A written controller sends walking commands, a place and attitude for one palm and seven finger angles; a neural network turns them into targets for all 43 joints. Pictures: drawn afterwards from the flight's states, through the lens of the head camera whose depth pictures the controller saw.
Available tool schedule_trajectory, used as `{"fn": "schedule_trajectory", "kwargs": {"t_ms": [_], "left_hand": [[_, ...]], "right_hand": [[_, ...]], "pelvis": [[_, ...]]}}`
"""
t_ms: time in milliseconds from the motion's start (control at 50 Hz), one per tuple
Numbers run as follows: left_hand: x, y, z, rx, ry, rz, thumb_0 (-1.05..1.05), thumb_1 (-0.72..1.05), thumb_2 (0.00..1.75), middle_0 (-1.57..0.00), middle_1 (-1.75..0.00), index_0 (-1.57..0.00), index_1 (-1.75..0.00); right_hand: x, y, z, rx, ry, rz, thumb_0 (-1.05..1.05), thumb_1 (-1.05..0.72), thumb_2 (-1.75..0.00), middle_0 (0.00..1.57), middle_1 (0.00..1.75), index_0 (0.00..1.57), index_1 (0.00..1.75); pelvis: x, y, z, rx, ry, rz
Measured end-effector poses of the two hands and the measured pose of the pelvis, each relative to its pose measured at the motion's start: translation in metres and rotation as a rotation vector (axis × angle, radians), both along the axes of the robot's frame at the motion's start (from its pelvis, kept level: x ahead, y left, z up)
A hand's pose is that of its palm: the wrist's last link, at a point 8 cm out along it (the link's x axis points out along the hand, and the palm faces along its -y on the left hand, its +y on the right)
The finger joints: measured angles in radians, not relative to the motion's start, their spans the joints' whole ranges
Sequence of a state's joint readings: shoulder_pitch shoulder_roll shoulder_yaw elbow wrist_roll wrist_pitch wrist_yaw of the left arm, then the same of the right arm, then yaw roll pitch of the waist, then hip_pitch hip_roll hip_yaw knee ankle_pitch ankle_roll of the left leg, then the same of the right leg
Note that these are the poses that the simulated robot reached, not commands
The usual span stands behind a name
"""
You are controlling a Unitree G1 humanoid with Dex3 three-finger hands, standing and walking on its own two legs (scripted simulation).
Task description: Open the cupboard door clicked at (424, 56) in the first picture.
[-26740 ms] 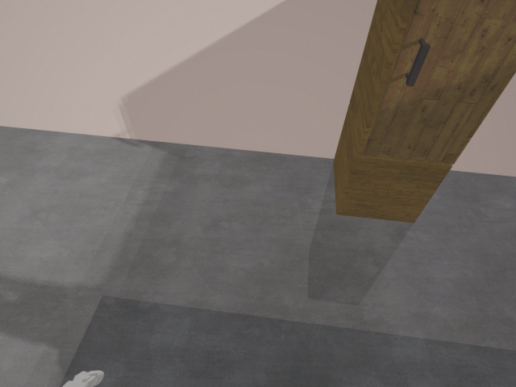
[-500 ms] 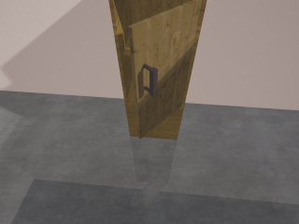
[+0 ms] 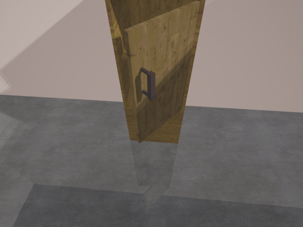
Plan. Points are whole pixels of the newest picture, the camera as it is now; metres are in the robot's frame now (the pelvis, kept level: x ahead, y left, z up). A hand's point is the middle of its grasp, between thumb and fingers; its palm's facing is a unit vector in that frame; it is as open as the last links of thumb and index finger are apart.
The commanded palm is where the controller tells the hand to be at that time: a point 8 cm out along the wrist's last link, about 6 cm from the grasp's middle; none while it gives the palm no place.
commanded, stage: walk to a spot facing it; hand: left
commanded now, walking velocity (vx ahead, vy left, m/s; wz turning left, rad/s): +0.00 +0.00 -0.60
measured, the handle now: (147, 84) +0.58 +0.05 +0.04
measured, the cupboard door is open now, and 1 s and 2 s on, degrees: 49 49 49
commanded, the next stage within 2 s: none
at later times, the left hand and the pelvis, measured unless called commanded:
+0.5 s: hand out of the picture +0.07 +0.15 -0.17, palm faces -0.18 -0.94 -0.28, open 7.4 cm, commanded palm none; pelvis -0.01 -0.04 -0.01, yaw -15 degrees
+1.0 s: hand (107, 217) +0.18 +0.16 -0.18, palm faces -0.45 -0.86 -0.24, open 7.4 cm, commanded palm none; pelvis +0.00 +0.00 -0.01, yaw -31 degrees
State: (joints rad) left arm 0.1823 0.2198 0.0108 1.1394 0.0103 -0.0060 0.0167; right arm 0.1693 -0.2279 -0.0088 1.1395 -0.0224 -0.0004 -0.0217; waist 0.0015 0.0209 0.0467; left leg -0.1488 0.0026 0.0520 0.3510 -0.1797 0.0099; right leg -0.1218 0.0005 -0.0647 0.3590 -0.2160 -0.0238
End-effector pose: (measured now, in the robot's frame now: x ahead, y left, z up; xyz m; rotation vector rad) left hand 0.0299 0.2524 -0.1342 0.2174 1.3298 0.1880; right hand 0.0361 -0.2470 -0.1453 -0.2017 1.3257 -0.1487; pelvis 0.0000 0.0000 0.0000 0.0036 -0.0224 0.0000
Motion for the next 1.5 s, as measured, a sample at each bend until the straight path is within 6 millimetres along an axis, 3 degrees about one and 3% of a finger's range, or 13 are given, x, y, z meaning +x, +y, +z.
{"fn": "schedule_trajectory", "kwargs": {"t_ms": [100,220,380,600,740,820,880,980,1140,1200,1260,1360,1500], "left_hand": [[0.003,-0.004,-0.006,-0.011,0.033,-0.025,0.0,0.91,0.9,-0.2,-0.3,-0.2,-0.3],[0.014,-0.012,-0.014,-0.023,0.048,-0.082,0.0,0.91,0.9,-0.2,-0.3,-0.2,-0.3],[0.041,-0.038,-0.011,0.014,-0.019,-0.152,0.0,0.91,0.9,-0.2,-0.3,-0.2,-0.3],[0.051,-0.059,0.006,0.012,0.018,-0.252,0.0,0.91,0.89,-0.21,-0.3,-0.2,-0.3],[0.073,-0.05,0.002,-0.003,0.013,-0.315,0.0,0.9,0.89,-0.21,-0.3,-0.2,-0.3],[0.094,-0.037,-0.009,-0.014,0.012,-0.358,0.0,0.9,0.89,-0.21,-0.3,-0.2,-0.3],[0.118,-0.031,-0.019,-0.026,-0.001,-0.405,0.0,0.91,0.89,-0.21,-0.3,-0.2,-0.3],[0.16,-0.043,-0.012,-0.043,-0.063,-0.488,0.01,0.91,0.9,-0.2,-0.3,-0.2,-0.3],[0.209,-0.11,-0.008,-0.048,-0.136,-0.702,0.0,0.91,0.9,-0.2,-0.3,-0.2,-0.3],[0.216,-0.132,-0.01,-0.039,-0.158,-0.765,0.0,0.91,0.9,-0.2,-0.3,-0.2,-0.3],[0.215,-0.145,-0.008,-0.042,-0.145,-0.802,0.0,0.91,0.9,-0.2,-0.3,-0.2,-0.3],[0.217,-0.159,-0.012,-0.076,-0.106,-0.86,0.0,0.91,0.89,-0.2,-0.3,-0.2,-0.3],[0.239,-0.176,-0.024,-0.134,-0.073,-0.93,0.01,0.91,0.89,-0.2,-0.3,-0.2,-0.3]], "right_hand": [[-0.007,0.001,-0.004,-0.002,-0.011,-0.058,0.0,-0.91,-0.9,0.2,0.3,0.2,0.3],[-0.03,-0.003,-0.012,-0.002,-0.007,-0.133,0.0,-0.91,-0.9,0.2,0.3,0.2,0.3],[-0.057,-0.031,-0.033,0.021,0.022,-0.213,0.0,-0.91,-0.9,0.2,0.3,0.2,0.3],[-0.026,-0.056,0.0,-0.008,-0.131,-0.315,0.0,-0.91,-0.9,0.2,0.3,0.2,0.3],[-0.005,-0.049,0.015,-0.039,-0.221,-0.354,0.0,-0.91,-0.9,0.2,0.3,0.2,0.3],[-0.005,-0.039,0.02,-0.074,-0.26,-0.385,0.0,-0.91,-0.9,0.2,0.3,0.2,0.3],[-0.02,-0.03,0.018,-0.11,-0.252,-0.398,0.0,-0.91,-0.9,0.2,0.3,0.2,0.3],[-0.07,-0.012,0.02,-0.107,-0.134,-0.445,0.0,-0.91,-0.9,0.2,0.3,0.2,0.3],[-0.159,-0.004,-0.006,-0.066,-0.023,-0.652,0.0,-0.91,-0.9,0.2,0.3,0.21,0.3],[-0.184,-0.006,-0.015,-0.065,0.019,-0.723,0.0,-0.91,-0.9,0.2,0.3,0.2,0.3],[-0.194,-0.005,-0.009,-0.078,0.029,-0.774,0.0,-0.91,-0.9,0.2,0.3,0.2,0.3],[-0.189,0.002,0.006,-0.1,-0.026,-0.832,0.0,-0.91,-0.9,0.2,0.3,0.2,0.3],[-0.184,0.039,0.013,-0.125,-0.06,-0.886,0.0,-0.91,-0.9,0.2,0.3,0.2,0.3]], "pelvis": [[-0.002,-0.001,-0.005,0.001,0.006,-0.051],[-0.008,-0.005,-0.013,0.023,0.021,-0.115],[-0.012,-0.029,-0.025,0.033,0.022,-0.186],[-0.012,-0.036,-0.003,0.049,0.044,-0.318],[-0.006,-0.023,-0.002,0.046,0.055,-0.402],[0.001,-0.009,-0.008,0.031,0.065,-0.448],[0.004,0.0,-0.016,0.008,0.068,-0.477],[0.004,0.0,-0.009,-0.011,0.056,-0.531],[0.001,-0.019,-0.022,-0.005,0.044,-0.654],[-0.003,-0.021,-0.027,-0.003,0.036,-0.697],[-0.004,-0.02,-0.022,0.002,0.031,-0.733],[0.002,-0.015,-0.016,0.018,0.034,-0.796],[0.02,-0.008,-0.018,-0.007,0.06,-0.886]]}}
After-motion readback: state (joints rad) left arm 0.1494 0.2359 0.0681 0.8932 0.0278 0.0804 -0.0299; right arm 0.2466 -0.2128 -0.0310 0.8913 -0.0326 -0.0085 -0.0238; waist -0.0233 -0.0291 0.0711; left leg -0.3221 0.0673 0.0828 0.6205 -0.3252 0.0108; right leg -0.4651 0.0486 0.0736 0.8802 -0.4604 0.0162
